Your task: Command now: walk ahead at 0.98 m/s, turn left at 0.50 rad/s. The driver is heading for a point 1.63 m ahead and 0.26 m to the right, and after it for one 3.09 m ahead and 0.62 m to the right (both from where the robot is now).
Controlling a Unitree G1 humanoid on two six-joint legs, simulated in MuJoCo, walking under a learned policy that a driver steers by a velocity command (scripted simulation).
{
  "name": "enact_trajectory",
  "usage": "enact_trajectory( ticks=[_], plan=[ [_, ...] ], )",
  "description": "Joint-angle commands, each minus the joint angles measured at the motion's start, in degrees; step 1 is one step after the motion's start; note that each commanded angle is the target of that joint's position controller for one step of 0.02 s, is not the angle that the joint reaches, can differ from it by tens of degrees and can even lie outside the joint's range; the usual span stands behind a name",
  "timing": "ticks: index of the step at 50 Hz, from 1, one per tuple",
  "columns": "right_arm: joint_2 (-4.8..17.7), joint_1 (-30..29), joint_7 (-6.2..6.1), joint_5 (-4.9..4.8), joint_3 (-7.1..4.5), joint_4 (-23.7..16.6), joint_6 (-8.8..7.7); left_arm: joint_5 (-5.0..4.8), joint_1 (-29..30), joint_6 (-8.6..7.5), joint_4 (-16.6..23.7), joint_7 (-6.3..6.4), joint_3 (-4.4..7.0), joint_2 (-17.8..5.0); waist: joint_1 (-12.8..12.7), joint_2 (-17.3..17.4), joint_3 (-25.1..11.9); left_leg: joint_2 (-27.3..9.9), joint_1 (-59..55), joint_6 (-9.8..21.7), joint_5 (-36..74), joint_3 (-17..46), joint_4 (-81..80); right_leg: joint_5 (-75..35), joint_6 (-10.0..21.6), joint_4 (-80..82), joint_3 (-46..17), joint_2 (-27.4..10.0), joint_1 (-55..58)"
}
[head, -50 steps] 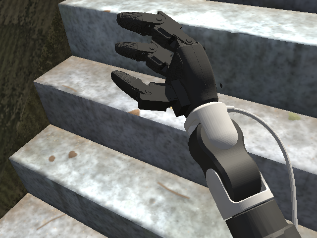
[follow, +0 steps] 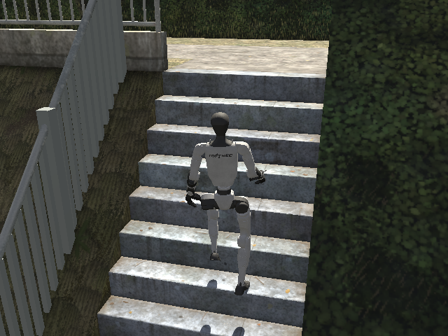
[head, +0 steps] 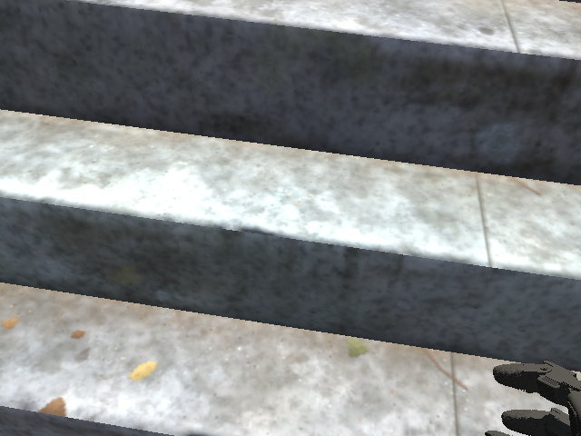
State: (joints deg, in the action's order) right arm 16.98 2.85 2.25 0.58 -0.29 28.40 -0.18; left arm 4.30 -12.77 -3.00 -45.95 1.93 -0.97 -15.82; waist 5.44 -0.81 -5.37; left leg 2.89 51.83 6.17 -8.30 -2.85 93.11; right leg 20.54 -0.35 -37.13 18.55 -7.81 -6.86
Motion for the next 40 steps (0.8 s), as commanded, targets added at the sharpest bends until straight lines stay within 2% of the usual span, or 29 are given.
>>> enact_trajectory(
  ticks=[1,2,3,4,5,7,9,10,11,13,15,16,17,18,19,20,21,22,24,26,27,28,29,30,31,33,35,37,40],
  plan=[
    [7.1,34.1,1.0,2.01,-3.79,12.3,-0.68,-2.21,25.1,-3.98,16.0,-1.18,-0.44,-5.8,14.3,1.5,-11.9,-4.8,-44.2,5.7,15.7,-0.9,-55.2,-64.9,10.4,-19.1,-6.8,-8.6,-5.0],
    [1.4,36.3,1.83,1.77,-1.75,15.7,-1.85,-4.41,27.6,-4.24,17.7,-1.79,-3.24,1.2,14.9,11.6,-3.7,-6.6,-40.4,10.1,22.4,1.1,-83.1,-23.3,8.4,-50.2,-4.0,1.3,-5.9],
    [-1.2,30.6,2.18,2.37,-0.74,20.0,-3.05,-5.1,31.7,-5.26,22.0,-2.56,-5.56,8.0,9.5,22.4,14.6,-7.2,-35.2,11.1,37.5,0.2,-92.7,7.5,6.6,-73.8,-4.8,10.0,-23.6],
    [3.6,19.8,1.31,7.49,-0.75,17.0,-3.97,-3.51,20.6,-7.24,25.4,-4.03,-3.78,6.4,-6.3,20.6,13.4,-11.1,-55.5,13.1,70.5,18.9,-59.0,10.1,3.6,-95.7,-17.2,17.3,-59.7],
    [0.2,26.3,1.2,6.29,-0.36,17.9,-3.23,-4.65,17.5,-8.88,22.0,-5.4,-5.11,11.3,-2.5,7.3,1.6,-13.7,-63.5,8.9,72.7,20.4,-53.1,7.1,5.9,-106.6,-26.8,19.0,-67.5],
    [0.5,33.0,0.41,4.78,-0.76,21.6,-2.97,-4.8,19.1,-9.68,23.6,-6.86,-6.39,14.3,-2.5,-5.8,-7.0,-18.4,-72.9,3.3,44.0,24.5,-57.8,5.0,7.0,-110.1,-28.4,15.9,-82.2],
    [-4.6,26.5,-1.61,6.35,1.47,22.5,-3.09,-6.93,23.1,-7.59,25.6,-8.32,-7.9,17.7,-6.1,-3.2,-2.3,-18.8,-63.8,0.6,33.0,15.1,-65.0,12.2,6.9,-110.2,-26.9,13.6,-85.4],
    [-7.8,38.9,-2.06,5.63,1.82,27.7,-3.59,-4.79,34.7,-7.64,27.7,-7.88,-7.98,17.3,2.0,-9.8,-2.5,-15.3,-76.7,-2.8,56.9,13.4,-61.5,13.2,6.4,-101.2,-18.8,15.5,-89.8],
    [-1.4,34.6,-4.91,3.93,0.36,26.0,-3.76,-2.37,30.7,-6.99,29.0,-7.2,-7.37,15.4,-3.5,-5.1,-11.8,-18.3,-74.6,-1.4,64.3,19.3,-62.8,10.6,5.6,-83.3,-19.7,10.6,-75.6],
    [0.5,21.4,-8.82,3.79,0.67,21.1,-3.44,-2.64,25.5,-3.82,24.9,-7.43,-4.69,8.1,-8.0,-3.7,-19.9,-18.0,-66.1,-1.9,81.6,10.5,-65.4,-0.7,5.1,-56.3,-18.5,11.2,-44.6],
    [6.3,13.9,-8.42,2.45,-0.3,16.3,-3.64,-3.3,18.8,0.11,21.4,-6.26,-2.13,2.4,-12.5,4.1,-19.2,-17.7,-50.7,1.0,95.7,7.8,-60.1,-7.6,5.6,-20.7,-13.1,10.2,-15.2],
    [8.8,22.3,-7.66,0.69,-2.13,17.7,-4.33,-3.61,17.4,2.33,19.8,-4.27,-1.34,1.9,-8.9,8.3,-16.5,-20.2,-45.8,2.2,98.4,12.8,-55.6,9.7,7.2,-10.8,-19.6,9.0,-9.4],
    [8.5,11.5,-6.55,0.68,-2.25,12.2,-3.86,-3.86,8.8,2.32,15.9,-4.57,1.65,-3.7,-16.3,1.1,-14.5,-12.4,-45.9,-1.6,92.9,7.7,-35.3,-20.7,10.4,9.4,-18.5,7.5,-3.1],
    [7.0,2.6,-5.62,-0.47,-2.82,4.6,-4.32,-4.33,2.4,2.86,9.3,-4.51,1.45,-3.0,-16.6,-8.9,-4.6,-0.6,-28.3,-8.6,25.5,2.4,4.0,-42.8,17.0,37.6,-26.5,-1.9,2.9],
    [1.8,7.8,-3.84,-2.83,-1.99,1.6,-6.22,-4.1,11.3,2.84,4.3,-4.92,-2.3,3.2,-3.0,-24.7,17.3,8.0,8.4,-10.0,-35.1,-2.5,43.9,-45.3,16.1,43.8,-24.9,-4.5,0.9],
    [-10.3,3.7,-1.82,-3.53,1.15,-3.8,-8.18,0.7,15.3,1.75,0.0,-5.1,-3.18,6.6,4.3,-26.2,21.3,12.2,28.7,-4.5,-52.9,5.5,62.8,-79.2,11.4,24.3,-15.4,-3.0,3.8],
    [-10.3,2.0,0.29,-4.51,2.85,-6.2,-10.34,3.18,3.6,0.82,-5.2,-4.15,-0.33,3.9,1.0,-16.9,13.6,10.4,43.0,-2.4,-54.1,5.9,60.0,-102.9,10.9,3.5,-17.0,-5.6,21.3],
    [-10.4,5.7,1.79,-3.79,4.57,-6.4,-11.38,3.15,1.0,1.58,-7.7,-2.78,1.7,0.7,1.9,-8.3,2.6,3.9,49.2,-2.1,-47.5,6.7,54.1,-93.9,8.8,4.6,-17.7,-8.2,31.5],
    [-10.0,3.1,3.25,0.05,7.14,-9.4,-11.09,-0.8,12.5,2.43,-3.0,-1.46,3.24,-3.9,4.9,2.1,-4.9,-6.5,34.6,-4.9,-38.2,0.2,30.3,-65.4,5.9,15.0,-15.6,-4.1,16.4],
    [-7.7,-2.4,2.2,6.16,8.42,-14.3,-8.48,-8.11,14.0,0.92,0.7,1.06,6.41,-11.5,6.8,4.1,-13.4,-0.8,-27.1,-7.5,-23.1,-11.9,-5.6,-91.1,10.8,31.8,-22.4,1.3,-25.4],
    [-1.0,7.1,-0.52,5.46,5.04,-9.7,-7.6,-8.21,13.6,0.22,2.5,-0.13,7.24,-14.7,8.6,-0.2,-18.7,1.6,-36.5,-5.4,-28.3,-6.7,-10.0,-114.3,14.2,22.1,-26.2,-1.7,-18.4],
    [5.5,21.8,-1.53,4.74,0.83,-3.8,-6.76,-4.94,17.3,-0.67,2.5,-1.27,7.65,-16.7,14.5,-3.8,-25.6,3.5,-38.9,-3.8,-31.5,-5.3,-12.1,-140.8,18.2,11.4,-27.9,-8.0,-6.7],
    [5.9,17.4,-2.68,4.02,0.07,1.2,-7.06,-5.3,5.5,-2.25,2.1,-1.88,7.0,-10.1,4.5,9.6,-28.7,-0.4,-53.7,2.7,-33.1,8.6,-16.5,-137.2,15.7,-2.9,-30.8,-6.1,-20.9],
    [11.0,29.5,-3.02,4.93,-2.12,2.5,-6.32,-5.44,5.2,-3.68,2.0,-3.02,6.11,-12.0,11.6,19.9,-36.1,-5.7,-60.2,5.8,-35.9,26.2,-35.9,-104.8,14.7,-16.7,-31.5,-1.8,-20.3],
    [14.1,32.2,-3.03,5.57,-2.63,7.7,-5.12,-4.05,10.4,-2.57,2.7,-4.98,4.8,-5.8,10.2,41.8,-35.6,-10.6,-57.4,7.9,-38.2,43.1,-55.8,-37.5,12.7,-37.8,-28.0,12.0,-25.1],
    [1.5,12.1,-3.89,3.45,0.27,6.5,-3.37,-2.83,20.2,-1.59,9.2,-8.41,3.71,-1.5,-0.4,18.3,-19.0,-12.1,-30.4,5.6,-59.2,39.6,-56.5,-21.4,10.1,-68.0,-26.2,15.3,-35.1],
    [-4.9,2.8,-3.91,1.58,2.32,7.6,-3.12,-1.91,17.7,0.3,12.3,-9.44,0.98,2.5,-7.7,5.2,-1.1,-11.0,-5.8,2.7,-51.4,25.5,-49.2,-14.5,9.5,-67.6,-24.4,12.7,-39.6],
    [-7.0,0.8,-3.4,2.66,3.47,9.9,-3.64,-3.21,14.0,0.8,13.0,-8.95,-0.65,3.3,-10.8,5.6,4.4,-12.5,0.7,3.9,-44.0,19.5,-49.6,-16.8,9.3,-78.2,-23.2,13.8,-43.7],
    [-2.5,-3.5,-3.07,3.35,3.14,9.9,-4.2,-4.52,6.5,1.52,11.8,-6.13,-1.62,3.0,-14.9,6.1,3.8,-15.6,4.0,4.9,-39.1,15.1,-53.8,-23.1,6.3,-78.9,-21.7,12.6,-44.6]
  ],
)
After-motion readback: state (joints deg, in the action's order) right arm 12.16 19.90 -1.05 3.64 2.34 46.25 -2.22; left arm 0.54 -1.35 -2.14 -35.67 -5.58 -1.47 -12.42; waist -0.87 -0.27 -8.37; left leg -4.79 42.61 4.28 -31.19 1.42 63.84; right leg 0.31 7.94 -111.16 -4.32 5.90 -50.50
